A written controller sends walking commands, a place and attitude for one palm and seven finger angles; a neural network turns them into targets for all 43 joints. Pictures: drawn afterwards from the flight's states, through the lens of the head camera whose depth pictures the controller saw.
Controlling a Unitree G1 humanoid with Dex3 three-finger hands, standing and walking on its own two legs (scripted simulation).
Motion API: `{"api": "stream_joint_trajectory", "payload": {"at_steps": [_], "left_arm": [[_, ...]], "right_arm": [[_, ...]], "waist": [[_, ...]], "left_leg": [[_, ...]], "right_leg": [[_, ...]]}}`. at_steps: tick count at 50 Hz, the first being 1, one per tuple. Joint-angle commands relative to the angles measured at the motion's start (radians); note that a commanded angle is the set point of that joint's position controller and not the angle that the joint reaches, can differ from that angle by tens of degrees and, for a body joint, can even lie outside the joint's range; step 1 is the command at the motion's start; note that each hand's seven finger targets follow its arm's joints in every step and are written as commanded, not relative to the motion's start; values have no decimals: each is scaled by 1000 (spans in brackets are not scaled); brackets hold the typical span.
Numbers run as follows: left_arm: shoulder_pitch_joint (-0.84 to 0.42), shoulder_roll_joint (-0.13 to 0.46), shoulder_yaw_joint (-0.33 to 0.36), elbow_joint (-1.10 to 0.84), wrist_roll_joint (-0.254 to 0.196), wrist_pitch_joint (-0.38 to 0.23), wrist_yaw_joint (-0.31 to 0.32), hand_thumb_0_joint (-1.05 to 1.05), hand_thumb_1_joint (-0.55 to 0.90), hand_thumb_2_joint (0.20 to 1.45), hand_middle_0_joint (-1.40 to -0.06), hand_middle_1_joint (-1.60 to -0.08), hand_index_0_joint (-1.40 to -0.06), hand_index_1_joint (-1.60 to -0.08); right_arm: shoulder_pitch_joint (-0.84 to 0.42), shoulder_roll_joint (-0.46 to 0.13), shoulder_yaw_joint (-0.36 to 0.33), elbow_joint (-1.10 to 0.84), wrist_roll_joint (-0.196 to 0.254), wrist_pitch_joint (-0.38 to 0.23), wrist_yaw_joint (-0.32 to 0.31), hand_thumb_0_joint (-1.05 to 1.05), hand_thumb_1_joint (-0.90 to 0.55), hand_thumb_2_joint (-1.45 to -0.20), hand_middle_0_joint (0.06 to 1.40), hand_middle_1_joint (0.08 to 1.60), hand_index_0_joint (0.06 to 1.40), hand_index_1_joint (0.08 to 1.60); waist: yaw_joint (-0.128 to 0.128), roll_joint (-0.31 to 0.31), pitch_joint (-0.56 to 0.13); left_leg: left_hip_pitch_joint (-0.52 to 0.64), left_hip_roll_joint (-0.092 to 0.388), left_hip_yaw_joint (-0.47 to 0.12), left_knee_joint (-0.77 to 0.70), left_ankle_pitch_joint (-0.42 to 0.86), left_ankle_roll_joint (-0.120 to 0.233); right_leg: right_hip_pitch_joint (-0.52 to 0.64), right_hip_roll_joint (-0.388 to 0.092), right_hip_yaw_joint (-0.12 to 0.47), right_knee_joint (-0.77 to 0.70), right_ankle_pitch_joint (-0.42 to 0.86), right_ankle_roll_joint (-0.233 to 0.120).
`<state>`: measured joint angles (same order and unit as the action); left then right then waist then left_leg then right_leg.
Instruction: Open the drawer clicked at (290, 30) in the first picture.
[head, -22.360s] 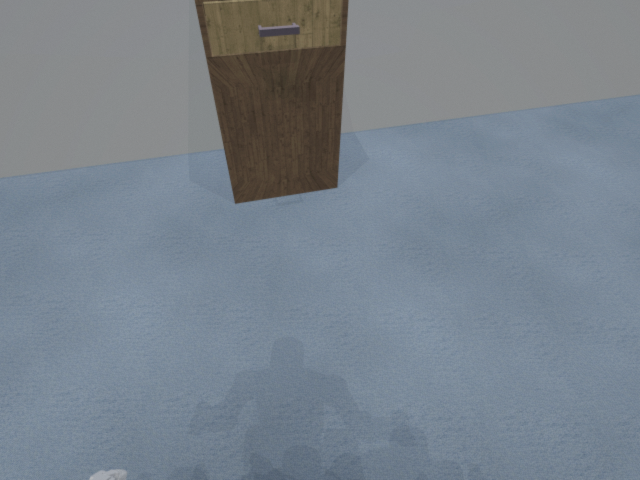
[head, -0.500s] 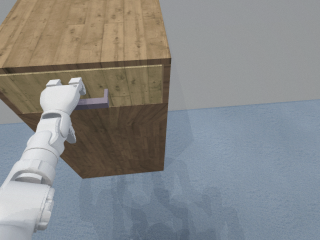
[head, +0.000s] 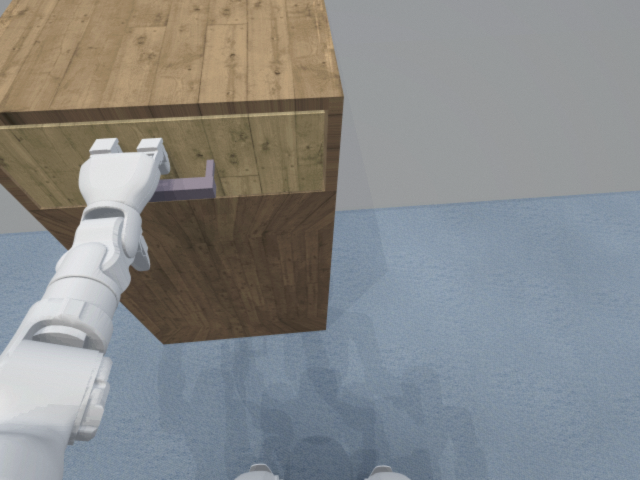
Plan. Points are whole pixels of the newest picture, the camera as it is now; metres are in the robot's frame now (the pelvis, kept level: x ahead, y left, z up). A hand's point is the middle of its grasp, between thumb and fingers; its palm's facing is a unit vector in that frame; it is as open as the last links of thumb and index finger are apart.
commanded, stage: lower the fingers behind the handle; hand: left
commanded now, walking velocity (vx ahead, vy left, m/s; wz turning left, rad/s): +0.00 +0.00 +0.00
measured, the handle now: (168, 179) +0.52 +0.22 +0.04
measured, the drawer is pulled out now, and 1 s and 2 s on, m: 0.00 0.00 0.00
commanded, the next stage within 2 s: lift the fingers back up to retry in 0.28 s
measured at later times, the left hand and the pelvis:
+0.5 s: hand (137, 207) +0.46 +0.25 +0.04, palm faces -0.04 +0.01 -1.00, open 13.8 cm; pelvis +0.00 +0.00 +0.00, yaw +0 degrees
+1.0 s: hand (139, 175) +0.47 +0.22 +0.10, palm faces +0.02 -0.03 -1.00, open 13.8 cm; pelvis +0.03 +0.00 +0.02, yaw +0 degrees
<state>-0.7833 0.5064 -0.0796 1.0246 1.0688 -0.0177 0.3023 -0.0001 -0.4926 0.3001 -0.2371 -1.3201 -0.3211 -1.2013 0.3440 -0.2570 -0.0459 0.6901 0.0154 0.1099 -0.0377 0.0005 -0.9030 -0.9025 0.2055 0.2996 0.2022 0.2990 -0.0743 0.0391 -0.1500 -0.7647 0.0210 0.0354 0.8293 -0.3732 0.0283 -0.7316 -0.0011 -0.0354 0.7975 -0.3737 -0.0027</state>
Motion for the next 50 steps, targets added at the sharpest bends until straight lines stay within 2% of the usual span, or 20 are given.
{"api": "stream_joint_trajectory", "payload": {"at_steps": [1, 5, 7, 12, 15, 17, 19, 22, 23, 25, 27, 28, 32, 34, 37, 38, 40, 45, 47, 50], "left_arm": [[-258, 143, 32, -53, -15, -10, -43, 0, -500, 300, -300, -1200, -300, -1200], [-250, 139, 33, -64, -16, -19, -45, 0, -500, 300, -300, -1200, -300, -1200], [-291, 111, 8, -79, -19, -21, -45, 0, -500, 300, -300, -1200, -300, -1200], [-278, 108, 19, -92, -26, -19, -37, 0, -500, 300, -300, -1200, -300, -1200], [-281, 114, 13, -75, -24, -13, -34, 0, -500, 300, -300, -1200, -300, -1200], [-303, 130, 27, -90, -20, -16, -31, 0, -500, 300, -300, -1200, -300, -1200], [-291, 104, 6, -75, -14, -11, -28, 0, -500, 300, -300, -1200, -300, -1200], [-358, 101, 9, -165, -25, -14, -21, 0, -500, 300, -300, -1200, -300, -1200], [-356, 142, 43, -175, -22, -15, -16, 0, -500, 300, -300, -1200, -300, -1200], [-372, 106, 21, -227, -28, -21, -13, 0, -500, 300, -300, -1200, -300, -1200], [-373, 141, 54, -253, -29, -28, -9, 0, -500, 300, -300, -1200, -300, -1200], [-373, 128, 43, -272, -29, -31, -7, 0, -500, 300, -300, -1200, -300, -1200], [-370, 202, 112, -352, -16, -43, 17, 0, -500, 300, -300, -1200, -300, -1200], [-373, 196, 114, -371, -11, -37, 37, 0, -500, 300, -300, -1200, -300, -1200], [-357, 244, 153, -359, -7, 1, 56, 0, -500, 300, -300, -1200, -300, -1200], [-358, 205, 118, -354, -4, 18, 56, 0, -500, 300, -300, -1200, -300, -1200], [-373, 184, 97, -366, -10, 46, 45, 0, -500, 300, -300, -1200, -300, -1200], [-314, 183, 90, -417, -38, 76, -34, 0, -500, 300, -300, -1200, -300, -1200], [-255, 182, 88, -439, -52, 76, -71, 0, -500, 300, -300, -1200, -300, -1200], [-195, 173, 76, -420, -57, 77, -117, 0, -500, 300, -300, -1200, -300, -1200]], "right_arm": [[114, -160, -50, -76, -3, -14, -15, 0, -900, -900, 200, 300, 200, 300], [120, -157, -51, -77, -3, -16, -14, 0, -900, -900, 200, 300, 200, 300], [121, -158, -53, -73, -2, -17, -13, 0, -900, -900, 200, 300, 200, 300], [127, -157, -57, -69, -6, -20, -9, 0, -900, -900, 200, 300, 200, 300], [119, -159, -51, -65, -2, -20, -11, 0, -900, -900, 200, 300, 200, 300], [120, -160, -53, -63, -3, -20, -12, 0, -900, -900, 200, 300, 200, 300], [118, -156, -52, -64, -2, -21, -12, 0, -900, -900, 200, 300, 200, 300], [119, -150, -59, -67, -6, -23, -8, 0, -900, -900, 200, 300, 200, 300], [118, -151, -60, -67, -6, -23, -9, 0, -900, -900, 200, 300, 200, 300], [111, -145, -62, -69, -8, -24, -8, 0, -900, -900, 200, 300, 200, 300], [103, -148, -63, -66, -10, -24, -9, 0, -900, -900, 200, 300, 200, 300], [100, -145, -63, -69, -8, -25, -8, 0, -900, -900, 200, 300, 200, 300], [77, -147, -63, -72, -11, -24, -7, 0, -900, -900, 200, 300, 200, 300], [66, -142, -64, -72, -9, -25, -2, 0, -900, -900, 200, 300, 200, 300], [44, -147, -59, -76, -5, -19, 0, 0, -900, -900, 200, 300, 200, 300], [40, -142, -59, -76, -2, -21, 2, 0, -900, -900, 200, 300, 200, 300], [30, -143, -60, -77, 0, -22, 5, 0, -900, -900, 200, 300, 200, 300], [5, -146, -59, -93, 3, -12, -3, 0, -900, -900, 200, 300, 200, 300], [-13, -147, -54, -107, 8, -6, -5, 0, -900, -900, 200, 300, 200, 300], [-37, -147, -47, -117, 14, 4, -8, 0, -900, -900, 200, 300, 200, 300]], "waist": [[-38, -58, -235], [-33, -44, -246], [-49, -58, -231], [-37, -46, -272], [-47, -70, -235], [-43, -52, -241], [-45, -45, -229], [-42, 1, -310], [-33, -2, -323], [-30, 25, -349], [-24, 11, -357], [-24, 21, -358], [5, 52, -365], [7, 65, -357], [22, 44, -358], [18, 54, -359], [16, 67, -354], [27, 18, -379], [38, -1, -357], [42, -50, -264]], "left_leg": [[196, -34, -9, -81, 186, 25], [198, -32, -11, -81, 185, 24], [201, -29, -20, -81, 175, 26], [225, -28, -22, -79, 197, 25], [197, -29, -20, -86, 155, 27], [208, -28, -24, -88, 169, 27], [210, -27, -25, -89, 155, 24], [284, -25, -28, -95, 207, 23], [297, -22, -32, -96, 222, 23], [347, -21, -35, -104, 263, 20], [365, -19, -39, -112, 302, 20], [381, -19, -40, -117, 310, 19], [420, -19, -45, -134, 391, 13], [437, -19, -45, -142, 406, 11], [422, -23, -38, -163, 420, 10], [438, -22, -36, -167, 430, 9], [468, -19, -33, -179, 448, 6], [508, -22, -19, -199, 524, 15], [505, -22, -19, -213, 562, 17], [470, -31, -5, -236, 492, 21]], "right_leg": [[84, 51, 5, -120, 181, -28], [78, 52, 3, -114, 173, -30], [58, 54, 2, -119, 158, -30], [69, 57, 1, -113, 168, -33], [63, 54, 3, -123, 141, -27], [60, 55, 2, -121, 144, -31], [40, 55, -2, -119, 128, -31], [74, 57, -1, -121, 160, -34], [86, 57, 1, -120, 171, -33], [95, 59, -5, -125, 191, -35], [124, 60, -3, -131, 221, -36], [127, 60, -4, -135, 223, -34], [167, 61, -10, -138, 265, -42], [173, 62, -15, -142, 273, -41], [235, 59, -13, -151, 302, -42], [230, 59, -14, -153, 306, -41], [236, 58, -17, -165, 313, -40], [338, 50, -7, -195, 407, -34], [379, 46, -6, -207, 441, -36], [391, 43, -5, -230, 434, -32]]}}
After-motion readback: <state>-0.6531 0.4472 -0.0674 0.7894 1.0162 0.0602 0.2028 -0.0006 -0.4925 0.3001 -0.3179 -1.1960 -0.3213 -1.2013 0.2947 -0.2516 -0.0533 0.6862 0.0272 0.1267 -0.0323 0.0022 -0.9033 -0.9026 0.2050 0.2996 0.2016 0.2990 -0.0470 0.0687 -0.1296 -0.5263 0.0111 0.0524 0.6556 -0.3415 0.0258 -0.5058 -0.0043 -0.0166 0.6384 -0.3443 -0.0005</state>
